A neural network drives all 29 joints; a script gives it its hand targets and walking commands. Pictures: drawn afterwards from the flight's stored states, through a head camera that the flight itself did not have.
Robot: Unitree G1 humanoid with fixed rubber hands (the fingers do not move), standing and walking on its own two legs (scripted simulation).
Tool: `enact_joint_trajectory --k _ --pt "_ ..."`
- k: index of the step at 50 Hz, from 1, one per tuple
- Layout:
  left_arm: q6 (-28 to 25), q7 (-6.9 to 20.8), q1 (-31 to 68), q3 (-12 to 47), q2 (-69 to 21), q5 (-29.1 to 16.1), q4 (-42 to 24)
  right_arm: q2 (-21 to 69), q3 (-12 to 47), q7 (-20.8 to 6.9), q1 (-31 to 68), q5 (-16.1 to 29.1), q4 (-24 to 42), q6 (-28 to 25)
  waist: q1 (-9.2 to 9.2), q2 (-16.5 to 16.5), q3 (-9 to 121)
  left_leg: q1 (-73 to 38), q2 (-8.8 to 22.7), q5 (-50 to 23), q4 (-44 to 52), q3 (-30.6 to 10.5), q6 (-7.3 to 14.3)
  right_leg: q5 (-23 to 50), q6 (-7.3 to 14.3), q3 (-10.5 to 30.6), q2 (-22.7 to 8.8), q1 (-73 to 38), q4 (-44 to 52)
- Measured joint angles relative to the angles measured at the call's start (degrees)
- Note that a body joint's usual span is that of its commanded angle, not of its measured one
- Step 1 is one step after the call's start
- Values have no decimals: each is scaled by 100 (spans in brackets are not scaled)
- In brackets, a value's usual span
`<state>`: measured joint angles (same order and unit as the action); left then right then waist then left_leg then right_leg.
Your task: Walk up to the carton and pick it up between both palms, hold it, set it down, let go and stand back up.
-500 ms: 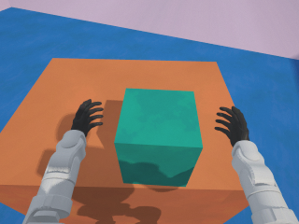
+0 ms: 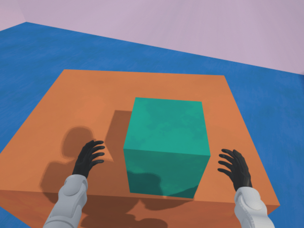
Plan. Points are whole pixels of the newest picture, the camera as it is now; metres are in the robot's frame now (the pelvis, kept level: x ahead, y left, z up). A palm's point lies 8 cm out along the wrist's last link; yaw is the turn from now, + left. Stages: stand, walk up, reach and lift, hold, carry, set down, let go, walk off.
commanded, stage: set down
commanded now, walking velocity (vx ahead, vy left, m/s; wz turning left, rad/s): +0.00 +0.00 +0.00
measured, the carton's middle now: (164, 148) +0.39 -0.01 -0.02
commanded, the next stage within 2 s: let go in 1.46 s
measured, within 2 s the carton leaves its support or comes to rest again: neither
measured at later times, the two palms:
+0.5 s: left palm (77, 211) +0.20 +0.22 -0.04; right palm (242, 220) +0.19 -0.20 -0.04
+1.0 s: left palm (81, 225) +0.18 +0.21 -0.07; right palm out of the picture +0.18 -0.22 -0.07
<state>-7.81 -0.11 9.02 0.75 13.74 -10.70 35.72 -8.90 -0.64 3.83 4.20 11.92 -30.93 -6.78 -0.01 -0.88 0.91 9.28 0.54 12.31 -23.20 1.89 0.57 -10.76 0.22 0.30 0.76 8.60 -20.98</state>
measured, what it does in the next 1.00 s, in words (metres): stands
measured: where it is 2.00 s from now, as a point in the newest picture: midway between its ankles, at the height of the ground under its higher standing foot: outside the picture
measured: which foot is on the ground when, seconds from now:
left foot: down 0.00-1.00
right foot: down 0.00-1.00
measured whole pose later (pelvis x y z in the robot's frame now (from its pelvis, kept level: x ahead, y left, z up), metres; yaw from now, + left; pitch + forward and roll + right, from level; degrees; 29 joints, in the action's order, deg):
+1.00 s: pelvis +0.01 +0.00 +0.00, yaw -1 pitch -5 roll +0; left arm -7.7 -3.5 -9.9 3.5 11.2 -6.0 36.0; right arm -8.4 -2.0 -0.7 -8.0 4.3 -45.4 -17.5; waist 1.6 -1.4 -3.5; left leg 3.9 0.7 14.3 -23.7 2.7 0.2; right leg -13.5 0.5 1.8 1.1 4.7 -23.6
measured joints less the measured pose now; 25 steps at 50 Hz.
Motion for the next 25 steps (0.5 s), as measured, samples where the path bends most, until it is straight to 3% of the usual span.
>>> enact_joint_trajectory --k 9,19,25 --pt "-614 -244 -855 467 60 -263 -200 38 -162 -144 -593 -57 -122 -540 -2 30 -62 -32 -17 140 -193 -61 2 -153 -5 -39 -11 -56 -182" --pt "-1447 -28 -1117 343 2 -69 439 70 134 -187 -850 -21 -840 -1278 9 -62 -175 -126 -20 207 -308 -72 -12 -263 4 -17 -4 -113 -376" --pt "-1608 -106 -1488 372 -11 -94 266 306 63 -214 -1117 -182 -947 -1721 29 -92 -300 -72 -29 271 -470 -60 -15 -345 5 4 -9 -34 -581"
